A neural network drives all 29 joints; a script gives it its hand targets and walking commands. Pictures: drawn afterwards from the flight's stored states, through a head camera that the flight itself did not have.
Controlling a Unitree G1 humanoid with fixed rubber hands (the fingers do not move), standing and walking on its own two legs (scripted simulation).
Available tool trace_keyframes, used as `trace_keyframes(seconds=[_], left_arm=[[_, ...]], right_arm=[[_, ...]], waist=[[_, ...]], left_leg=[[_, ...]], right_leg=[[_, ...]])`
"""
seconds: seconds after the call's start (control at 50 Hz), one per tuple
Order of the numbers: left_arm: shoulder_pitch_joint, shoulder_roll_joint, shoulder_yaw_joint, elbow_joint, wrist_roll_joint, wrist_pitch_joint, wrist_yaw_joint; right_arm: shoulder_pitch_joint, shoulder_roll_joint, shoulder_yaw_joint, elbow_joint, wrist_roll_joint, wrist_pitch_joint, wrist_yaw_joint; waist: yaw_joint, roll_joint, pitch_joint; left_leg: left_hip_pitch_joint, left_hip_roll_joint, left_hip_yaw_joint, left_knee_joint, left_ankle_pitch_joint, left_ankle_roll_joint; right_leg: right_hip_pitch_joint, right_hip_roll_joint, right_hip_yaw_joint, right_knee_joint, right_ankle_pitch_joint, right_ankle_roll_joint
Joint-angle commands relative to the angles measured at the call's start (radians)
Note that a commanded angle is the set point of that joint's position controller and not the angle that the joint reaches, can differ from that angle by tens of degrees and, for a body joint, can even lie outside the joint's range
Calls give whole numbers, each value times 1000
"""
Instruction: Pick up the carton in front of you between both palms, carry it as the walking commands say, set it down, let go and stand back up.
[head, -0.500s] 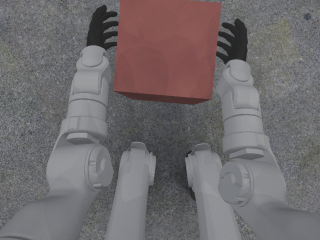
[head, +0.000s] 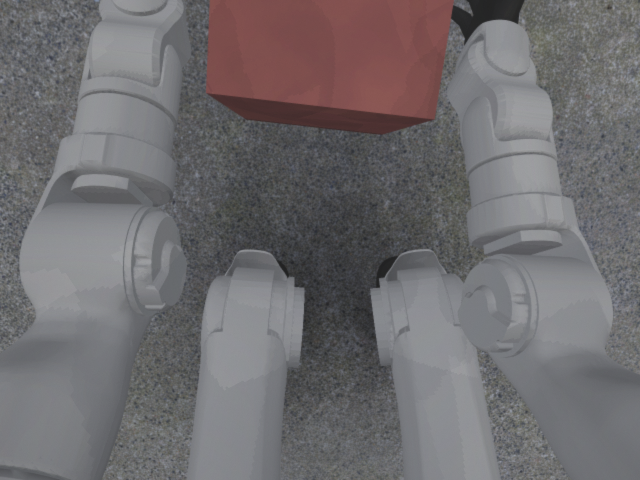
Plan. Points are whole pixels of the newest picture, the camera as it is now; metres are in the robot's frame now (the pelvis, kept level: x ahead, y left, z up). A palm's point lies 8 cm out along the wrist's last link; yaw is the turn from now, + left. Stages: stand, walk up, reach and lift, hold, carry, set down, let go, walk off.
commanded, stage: set down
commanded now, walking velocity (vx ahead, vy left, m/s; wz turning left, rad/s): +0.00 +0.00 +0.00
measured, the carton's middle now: (326, 31) +0.55 +0.03 -0.27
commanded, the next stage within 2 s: none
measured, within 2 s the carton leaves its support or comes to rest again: neither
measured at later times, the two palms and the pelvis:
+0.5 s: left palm out of the picture +0.56 +0.19 -0.16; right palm (494, 17) +0.54 -0.12 -0.16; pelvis +0.00 -0.01 -0.01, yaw +0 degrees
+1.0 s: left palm out of the picture +0.56 +0.19 -0.18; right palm (496, 10) +0.55 -0.12 -0.17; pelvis +0.00 -0.01 -0.01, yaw -1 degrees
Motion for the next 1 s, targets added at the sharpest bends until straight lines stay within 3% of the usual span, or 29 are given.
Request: trace_keyframes(seconds=[0.0,0.02,0.04,0.08,0.16,0.18,0.2,0.22,0.24,0.26,0.28,0.3,0.32,0.44,0.46,0.56,0.64,0.7,0.72,0.8,0.82,0.84,0.86,0.92,0.96,0.98], left_arm=[[-359,-890,-218,33,-50,-4,-291],[-349,-897,-217,40,-34,-5,-294],[-344,-897,-189,64,-25,-3,-297],[-317,-884,-161,87,8,0,-302],[-304,-837,-120,121,55,17,-311],[-295,-822,-96,126,69,19,-312],[-277,-814,-86,147,81,29,-318],[-274,-789,-80,137,91,32,-322],[-285,-785,-81,147,88,35,-324],[-280,-769,-70,144,95,36,-325],[-249,-767,-54,167,112,42,-329],[-255,-748,-48,160,112,42,-330],[-247,-739,-45,167,120,44,-331],[-223,-679,3,204,152,55,-331],[-225,-675,4,201,155,56,-333],[-207,-614,26,226,172,58,-329],[-192,-574,45,246,177,57,-324],[-176,-545,52,243,182,48,-320],[-158,-547,59,269,185,52,-320],[-157,-516,58,252,183,42,-316],[-146,-494,56,265,193,39,-313],[-137,-495,68,266,189,34,-312],[-129,-482,52,272,188,34,-308],[-120,-424,55,245,176,12,-289],[-90,-281,76,225,176,-16,-252],[-67,-128,94,195,181,-42,-214]], right_arm=[[-719,826,431,-49,49,-17,282],[-684,846,412,-19,42,-13,291],[-688,824,392,-12,30,-15,296],[-650,807,355,34,5,-10,305],[-616,772,288,75,-35,3,318],[-611,772,285,90,-42,7,321],[-594,743,269,93,-58,10,321],[-576,744,261,104,-62,16,323],[-580,731,254,95,-69,19,324],[-569,735,250,104,-68,22,325],[-562,710,230,121,-81,23,328],[-560,711,229,125,-84,26,328],[-543,695,219,131,-88,26,329],[-509,656,167,176,-120,35,336],[-500,651,156,182,-132,36,336],[-476,613,121,212,-153,40,337],[-448,569,95,229,-168,39,337],[-433,567,90,239,-165,35,340],[-421,548,78,256,-174,35,338],[-398,524,71,270,-173,26,338],[-383,518,68,279,-173,27,337],[-381,512,71,279,-174,21,338],[-365,501,61,287,-172,20,336],[-326,442,48,272,-177,5,317],[-266,295,6,239,-191,-18,282],[-224,161,-16,231,-188,-38,249]], waist=[[35,-47,-1130],[49,-24,-1106],[29,-25,-1076],[49,-7,-1003],[47,5,-897],[57,-22,-868],[40,-16,-842],[54,-16,-820],[37,-16,-814],[53,-23,-792],[48,-15,-771],[61,-24,-760],[50,-13,-756],[63,-5,-674],[50,-11,-677],[60,-4,-634],[45,-10,-612],[59,-24,-595],[41,-20,-584],[47,-22,-571],[58,-3,-553],[52,-26,-552],[49,-6,-572],[32,-14,-597],[25,-1,-608],[35,22,-624]], left_leg=[[595,-9,88,-154,397,23],[590,-11,94,-161,405,19],[572,-8,88,-159,399,23],[553,-7,89,-159,387,20],[502,0,81,-167,311,25],[489,1,77,-169,289,32],[467,3,72,-172,266,30],[462,4,73,-173,259,32],[449,5,74,-166,245,34],[439,5,73,-168,239,37],[427,7,72,-172,227,35],[426,5,67,-174,226,40],[427,9,69,-174,221,37],[402,12,65,-175,210,41],[387,12,62,-176,194,41],[365,13,61,-186,161,43],[372,16,55,-184,148,44],[347,15,58,-184,144,49],[340,19,55,-180,132,49],[346,19,44,-180,142,52],[347,24,46,-182,142,51],[337,22,44,-175,156,53],[366,27,43,-176,161,51],[386,33,37,-164,195,48],[422,45,34,-161,235,37],[445,53,45,-151,263,28]], right_leg=[[508,6,-176,-108,328,-51],[489,10,-169,-102,335,-58],[468,12,-174,-97,333,-59],[405,15,-166,-98,303,-63],[345,15,-166,-98,230,-71],[323,17,-167,-102,206,-71],[332,15,-167,-106,195,-74],[321,16,-163,-106,188,-74],[323,16,-159,-107,178,-77],[318,16,-156,-107,174,-76],[307,17,-155,-107,163,-82],[297,17,-155,-104,158,-81],[300,21,-156,-105,155,-80],[261,19,-142,-106,137,-81],[274,18,-150,-102,137,-81],[254,16,-149,-104,105,-81],[255,14,-151,-104,91,-80],[250,13,-148,-104,91,-79],[263,9,-146,-111,89,-81],[257,6,-145,-99,93,-81],[237,8,-142,-97,87,-81],[242,5,-142,-99,99,-78],[252,3,-145,-93,99,-77],[266,-6,-150,-87,128,-67],[278,-14,-157,-77,162,-56],[290,-22,-149,-79,188,-55]])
